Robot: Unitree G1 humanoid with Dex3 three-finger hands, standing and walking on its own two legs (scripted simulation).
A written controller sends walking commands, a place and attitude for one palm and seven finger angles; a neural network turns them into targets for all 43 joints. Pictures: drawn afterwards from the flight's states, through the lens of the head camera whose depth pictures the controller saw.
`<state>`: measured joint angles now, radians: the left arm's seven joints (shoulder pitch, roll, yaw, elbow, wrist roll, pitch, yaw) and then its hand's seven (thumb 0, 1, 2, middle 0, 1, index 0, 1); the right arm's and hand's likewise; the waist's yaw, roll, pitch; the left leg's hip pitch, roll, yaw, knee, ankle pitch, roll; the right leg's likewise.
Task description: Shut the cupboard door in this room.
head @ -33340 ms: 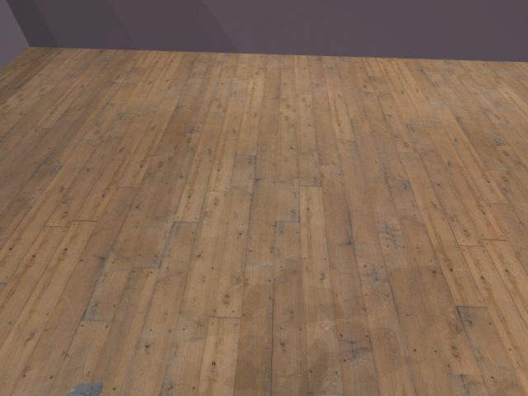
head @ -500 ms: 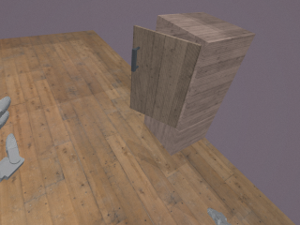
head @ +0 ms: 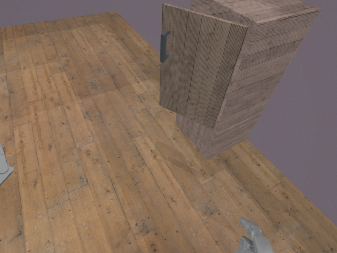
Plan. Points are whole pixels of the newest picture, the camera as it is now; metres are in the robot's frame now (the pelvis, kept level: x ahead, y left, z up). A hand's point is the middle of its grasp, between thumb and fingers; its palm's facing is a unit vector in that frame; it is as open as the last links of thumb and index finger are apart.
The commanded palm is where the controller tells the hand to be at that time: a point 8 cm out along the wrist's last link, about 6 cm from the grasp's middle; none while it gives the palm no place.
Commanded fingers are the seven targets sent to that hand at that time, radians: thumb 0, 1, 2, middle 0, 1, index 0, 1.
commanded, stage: stop stepping back and stand still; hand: left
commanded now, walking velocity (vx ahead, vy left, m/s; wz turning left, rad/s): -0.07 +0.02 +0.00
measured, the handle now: (165, 46) +0.98 +0.04 -0.01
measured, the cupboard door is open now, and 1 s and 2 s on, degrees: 29 29 29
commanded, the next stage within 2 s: let the arm hang, fingers relaxed in 0.34 s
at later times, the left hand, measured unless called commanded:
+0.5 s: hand (27, 174) +0.24 +0.28 +0.11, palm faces +0.33 -0.81 -0.48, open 7.4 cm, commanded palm none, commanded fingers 0.00 0.90 0.90 -0.20 -0.30 -0.20 -0.30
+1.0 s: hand out of the picture -0.07 +0.22 -0.16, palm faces +0.04 -0.97 -0.23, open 7.3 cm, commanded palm none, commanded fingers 0.00 0.90 0.90 -0.20 -0.30 -0.20 -0.30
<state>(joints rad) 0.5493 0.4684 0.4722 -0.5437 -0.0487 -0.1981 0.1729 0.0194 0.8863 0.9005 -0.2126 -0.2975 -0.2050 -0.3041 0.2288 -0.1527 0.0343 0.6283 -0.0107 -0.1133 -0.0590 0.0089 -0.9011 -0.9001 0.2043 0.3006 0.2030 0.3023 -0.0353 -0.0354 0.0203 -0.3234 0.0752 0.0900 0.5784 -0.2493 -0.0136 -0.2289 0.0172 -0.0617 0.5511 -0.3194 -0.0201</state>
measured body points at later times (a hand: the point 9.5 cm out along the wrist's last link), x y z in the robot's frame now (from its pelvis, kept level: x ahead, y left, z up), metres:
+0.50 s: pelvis +0.02 +0.01 +0.00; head +0.02 +0.01 +0.45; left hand +0.21 +0.32 +0.14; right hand +0.20 -0.23 -0.08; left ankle +0.03 +0.13 -0.73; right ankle -0.02 -0.10 -0.73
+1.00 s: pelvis +0.00 +0.03 +0.01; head +0.02 +0.04 +0.46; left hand -0.07 +0.28 -0.14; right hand -0.02 -0.20 -0.14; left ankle +0.03 +0.13 -0.73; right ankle -0.02 -0.10 -0.73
